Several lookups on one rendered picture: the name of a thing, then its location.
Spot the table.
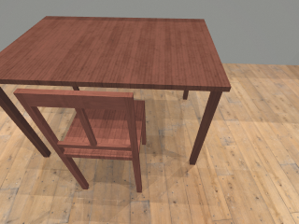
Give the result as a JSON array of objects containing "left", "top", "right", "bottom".
[{"left": 0, "top": 16, "right": 232, "bottom": 165}]

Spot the chair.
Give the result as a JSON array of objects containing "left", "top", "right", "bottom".
[{"left": 13, "top": 88, "right": 147, "bottom": 193}]

